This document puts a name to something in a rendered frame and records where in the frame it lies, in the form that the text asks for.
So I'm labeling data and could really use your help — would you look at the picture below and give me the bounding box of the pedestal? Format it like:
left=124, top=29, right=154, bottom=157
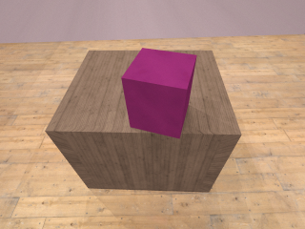
left=45, top=50, right=242, bottom=193

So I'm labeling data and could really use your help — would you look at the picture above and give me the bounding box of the carton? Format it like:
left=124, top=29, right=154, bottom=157
left=121, top=48, right=197, bottom=138

